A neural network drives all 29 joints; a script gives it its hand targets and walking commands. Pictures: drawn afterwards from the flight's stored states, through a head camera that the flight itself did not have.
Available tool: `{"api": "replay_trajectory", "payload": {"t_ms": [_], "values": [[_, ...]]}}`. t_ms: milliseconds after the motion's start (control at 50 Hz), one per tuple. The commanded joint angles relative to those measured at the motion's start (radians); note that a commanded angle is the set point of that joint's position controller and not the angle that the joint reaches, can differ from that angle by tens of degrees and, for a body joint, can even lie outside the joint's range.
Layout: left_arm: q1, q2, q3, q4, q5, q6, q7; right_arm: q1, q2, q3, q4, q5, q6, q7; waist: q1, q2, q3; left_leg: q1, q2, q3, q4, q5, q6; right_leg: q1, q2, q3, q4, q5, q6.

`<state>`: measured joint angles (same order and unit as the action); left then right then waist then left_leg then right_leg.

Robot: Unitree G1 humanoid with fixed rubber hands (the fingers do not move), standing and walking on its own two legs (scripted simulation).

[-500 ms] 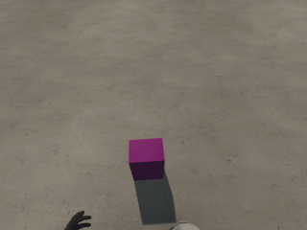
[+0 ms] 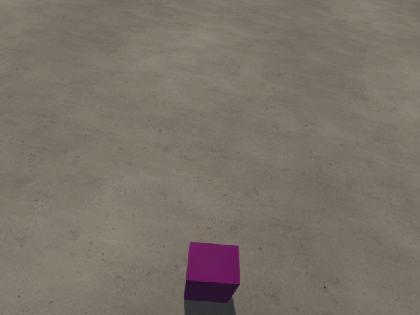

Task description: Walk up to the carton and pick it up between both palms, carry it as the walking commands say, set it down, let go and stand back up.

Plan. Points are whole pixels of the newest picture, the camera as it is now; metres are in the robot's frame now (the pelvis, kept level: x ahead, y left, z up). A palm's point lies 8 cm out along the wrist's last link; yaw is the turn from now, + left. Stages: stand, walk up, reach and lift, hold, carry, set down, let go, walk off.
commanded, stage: walk up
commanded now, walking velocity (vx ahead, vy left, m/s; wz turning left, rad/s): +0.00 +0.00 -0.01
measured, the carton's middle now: (209, 274) +0.41 -0.06 -0.63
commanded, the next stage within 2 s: none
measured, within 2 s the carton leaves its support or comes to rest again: neither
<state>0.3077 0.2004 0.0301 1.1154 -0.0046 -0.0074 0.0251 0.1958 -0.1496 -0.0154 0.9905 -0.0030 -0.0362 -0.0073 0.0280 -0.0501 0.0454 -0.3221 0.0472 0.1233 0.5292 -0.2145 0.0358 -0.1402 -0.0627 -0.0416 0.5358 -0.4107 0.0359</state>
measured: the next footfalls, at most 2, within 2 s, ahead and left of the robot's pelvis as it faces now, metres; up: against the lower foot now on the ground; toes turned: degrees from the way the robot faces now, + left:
right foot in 0.44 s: +0.03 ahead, -0.18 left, +0.00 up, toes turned -6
left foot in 0.78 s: -0.03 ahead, +0.04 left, +0.00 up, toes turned +2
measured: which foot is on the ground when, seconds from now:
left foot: down 0.00-0.44, up 0.46-0.76, down 0.78-1.00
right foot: up 0.00-0.42, down 0.44-1.00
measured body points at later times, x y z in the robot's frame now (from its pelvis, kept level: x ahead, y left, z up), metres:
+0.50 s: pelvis +0.00 -0.06 +0.00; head +0.02 -0.08 +0.45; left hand +0.07 +0.18 -0.14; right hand +0.00 -0.31 -0.17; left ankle +0.04 +0.09 -0.72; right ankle -0.01 -0.17 -0.74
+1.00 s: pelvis -0.03 -0.08 +0.01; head -0.03 -0.08 +0.46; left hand +0.00 +0.15 -0.15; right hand -0.04 -0.29 -0.15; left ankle -0.07 +0.04 -0.74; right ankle -0.01 -0.17 -0.74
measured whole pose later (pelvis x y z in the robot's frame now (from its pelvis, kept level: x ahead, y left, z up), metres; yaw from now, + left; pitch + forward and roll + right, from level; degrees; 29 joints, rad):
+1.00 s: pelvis -0.03 -0.08 +0.01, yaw -1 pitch -2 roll +0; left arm 0.21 0.14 0.03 1.12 0.00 0.00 0.02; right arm 0.29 -0.13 -0.01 1.12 -0.01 -0.01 -0.03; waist 0.00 0.01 0.03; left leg -0.07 0.02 0.04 0.38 -0.28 0.00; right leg -0.17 0.01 -0.10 0.37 -0.16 -0.04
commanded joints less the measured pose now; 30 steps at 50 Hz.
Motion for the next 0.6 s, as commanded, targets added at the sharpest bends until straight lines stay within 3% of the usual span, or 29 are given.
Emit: {"api": "replay_trajectory", "payload": {"t_ms": [0,40,60,80,100,120,140,160,180,200,220,240,260,280,300,320,340,360,380,400,420,440,460,480,500,520,540,560,580], "values": [[0.027,0.054,0.002,-0.048,0.004,0.024,0.001,0.138,-0.187,-0.031,0.017,-0.002,0.01,-0.033,-0.051,0.277,-0.115,0.344,0.267,-0.221,-0.127,0.956,0.045,-0.192,0.017,0.056,0.184,-0.089,-0.005],[0.004,0.072,0.011,-0.047,0.006,0.05,0.007,0.116,-0.19,-0.032,0.003,-0.011,0.011,-0.041,-0.052,0.242,-0.079,0.285,0.317,-0.268,-0.172,0.831,0.086,-0.213,0.026,0.059,0.277,-0.115,-0.002],[-0.016,0.081,0.013,-0.039,0.005,0.055,0.006,0.116,-0.198,-0.035,0.003,-0.009,0.009,-0.041,-0.053,0.262,-0.088,0.309,0.314,-0.246,-0.161,0.902,0.066,-0.236,0.023,0.06,0.276,-0.088,-0.004],[-0.011,0.1,0.027,-0.031,0.012,0.064,0.003,0.074,-0.215,-0.047,-0.02,-0.012,0.008,-0.041,-0.038,0.2,-0.103,0.269,0.341,-0.249,-0.167,0.836,0.1,-0.229,0.027,0.067,0.369,-0.105,0.003],[-0.029,0.116,0.039,-0.049,0.016,0.071,0.012,0.113,-0.234,-0.063,-0.014,-0.012,0.016,-0.048,-0.053,0.161,-0.094,0.27,0.403,-0.287,-0.16,0.794,0.134,-0.298,0.024,0.062,0.466,-0.096,0.007],[-0.032,0.114,0.058,-0.044,0.017,0.091,0.008,0.139,-0.225,-0.065,0.0,-0.013,0.02,-0.058,-0.054,0.041,-0.097,0.212,0.443,-0.316,-0.185,0.647,0.165,-0.32,0.018,0.079,0.591,-0.08,0.021],[-0.054,0.114,0.062,-0.065,0.018,0.096,-0.005,0.143,-0.225,-0.068,-0.006,-0.007,0.028,-0.064,-0.056,0.043,-0.052,0.189,0.465,-0.313,-0.192,0.627,0.169,-0.358,-0.002,0.088,0.642,-0.095,0.036],[-0.084,0.098,0.06,-0.074,0.023,0.104,-0.014,0.103,-0.213,-0.06,-0.012,-0.011,0.035,-0.063,-0.044,0.106,-0.022,0.14,0.424,-0.277,-0.193,0.676,0.151,-0.374,0.003,0.093,0.651,-0.058,0.03],[-0.081,0.089,0.052,-0.095,0.026,0.11,-0.023,0.077,-0.208,-0.056,-0.011,-0.02,0.038,-0.059,-0.042,0.172,-0.043,0.145,0.409,-0.271,-0.206,0.559,0.145,-0.371,0.004,0.103,0.66,-0.019,0.017],[-0.084,0.077,0.056,-0.104,0.032,0.111,-0.025,0.076,-0.195,-0.054,-0.027,-0.02,0.043,-0.056,-0.035,0.148,-0.046,0.129,0.409,-0.269,-0.223,0.538,0.161,-0.394,0.016,0.1,0.64,0.006,0.023],[-0.081,0.069,0.041,-0.087,0.03,0.114,-0.039,0.011,-0.193,-0.056,-0.028,-0.029,0.04,-0.046,-0.018,0.204,-0.062,0.06,0.362,-0.204,-0.257,0.256,0.134,-0.333,0.005,0.072,0.607,0.04,0.014],[-0.083,0.074,0.037,-0.101,0.03,0.107,-0.043,-0.009,-0.184,-0.057,-0.038,-0.027,0.043,-0.043,-0.02,0.263,-0.062,0.054,0.308,-0.168,-0.283,0.082,0.118,-0.311,0.011,0.036,0.524,0.096,0.002],[-0.083,0.056,0.023,-0.105,0.031,0.099,-0.038,-0.028,-0.173,-0.055,-0.046,-0.036,0.041,-0.035,-0.015,0.318,-0.043,-0.019,0.264,-0.173,-0.309,-0.086,0.093,-0.222,0.007,0.056,0.395,0.074,-0.01],[-0.114,0.061,0.02,-0.095,0.019,0.088,-0.036,-0.008,-0.162,-0.053,-0.046,-0.045,0.038,-0.024,-0.033,0.268,-0.053,0.008,0.226,-0.154,-0.3,-0.074,0.076,-0.169,0.038,0.016,0.255,0.068,-0.011],[-0.137,0.056,0.007,-0.101,0.021,0.075,-0.033,0.0,-0.167,-0.054,-0.026,-0.042,0.041,-0.016,-0.042,0.346,-0.065,0.029,0.214,-0.139,-0.292,-0.034,0.077,-0.129,0.041,0.0,0.169,0.044,-0.03],[-0.122,0.065,0.016,-0.1,0.022,0.071,-0.019,0.037,-0.192,-0.06,-0.025,-0.039,0.045,-0.018,-0.045,0.241,-0.077,0.099,0.238,-0.147,-0.222,0.06,0.09,-0.118,0.06,-0.041,0.064,0.034,-0.033],[-0.058,0.034,0.003,-0.088,0.017,0.056,-0.017,0.062,-0.171,-0.05,0.01,-0.039,0.054,-0.014,-0.024,0.262,-0.095,0.093,0.206,-0.12,-0.16,0.078,0.066,-0.054,0.058,-0.042,-0.106,0.136,-0.038],[-0.025,0.074,0.008,-0.048,0.014,0.041,0.0,0.111,-0.176,-0.059,0.015,-0.031,0.058,-0.005,-0.009,0.187,-0.092,0.071,0.187,-0.098,-0.117,0.143,0.037,0.024,0.04,-0.084,-0.153,0.204,-0.039],[-0.005,0.111,0.029,-0.056,0.019,0.034,0.003,0.127,-0.14,-0.055,0.005,-0.03,0.06,-0.008,-0.007,-0.003,-0.13,0.061,0.144,-0.078,0.025,0.076,0.013,0.084,-0.1,0.072,-0.21,0.389,-0.05],[-0.021,0.194,0.047,-0.071,0.016,0.021,0.009,0.137,-0.129,-0.053,-0.016,-0.013,0.06,-0.008,-0.004,-0.214,-0.117,-0.055,0.023,-0.043,0.133,-0.218,-0.043,0.056,-0.238,0.277,-0.21,0.6,-0.124],[-0.07,0.171,0.029,-0.082,0.021,0.016,0.008,0.16,-0.105,-0.047,-0.006,-0.019,0.086,-0.013,-0.023,-0.138,-0.034,-0.081,0.03,-0.115,0.223,-0.339,-0.054,-0.032,-0.281,0.321,-0.303,0.57,-0.155],[-0.156,0.167,0.026,-0.085,0.026,0.007,0.005,0.139,-0.128,-0.057,0.005,-0.018,0.096,-0.009,-0.043,-0.11,0.01,-0.032,0.031,-0.164,0.253,-0.31,-0.068,-0.133,-0.272,0.28,-0.324,0.445,-0.173],[-0.15,0.157,0.018,-0.095,0.031,0.004,0.006,0.144,-0.141,-0.058,0.02,-0.023,0.095,-0.01,-0.046,-0.107,0.033,-0.044,0.027,-0.142,0.299,-0.254,-0.064,-0.174,-0.238,0.254,-0.337,0.353,-0.172],[-0.185,0.208,0.033,-0.135,0.02,0.011,0.018,0.077,-0.182,-0.081,-0.004,-0.013,0.104,-0.011,-0.052,-0.192,0.149,-0.12,-0.001,-0.121,0.451,-0.319,-0.076,-0.197,-0.288,0.25,-0.248,0.803,-0.214],[-0.176,0.193,0.035,-0.126,0.023,0.016,0.022,0.129,-0.153,-0.068,0.012,-0.012,0.109,-0.02,-0.061,-0.214,0.062,-0.063,0.016,-0.106,0.514,-0.331,-0.089,-0.204,-0.281,0.198,-0.196,0.948,-0.225],[-0.169,0.182,0.038,-0.142,0.023,0.006,0.023,0.138,-0.16,-0.077,0.012,-0.017,0.109,-0.028,-0.06,-0.11,-0.018,-0.083,0.003,-0.108,0.549,-0.316,-0.072,-0.131,-0.276,0.202,-0.168,0.928,-0.23],[-0.157,0.166,0.038,-0.15,0.018,0.007,0.024,0.146,-0.166,-0.075,0.017,-0.018,0.105,-0.02,-0.05,-0.058,-0.087,-0.09,-0.004,-0.11,0.565,-0.291,-0.074,-0.102,-0.263,0.17,-0.171,0.869,-0.232],[-0.17,0.164,0.041,-0.169,0.019,0.008,0.024,0.118,-0.16,-0.076,0.013,-0.025,0.117,-0.021,-0.044,-0.028,-0.065,-0.121,-0.011,-0.112,0.592,-0.266,-0.075,-0.086,-0.278,0.185,-0.189,0.716,-0.237],[-0.146,0.151,0.044,-0.172,0.02,0.006,0.027,0.092,-0.152,-0.078,-0.007,-0.026,0.123,-0.02,-0.034,-0.05,-0.063,-0.175,0.005,-0.149,0.561,-0.252,-0.082,-0.03,-0.282,0.235,-0.184,0.669,-0.226]]}}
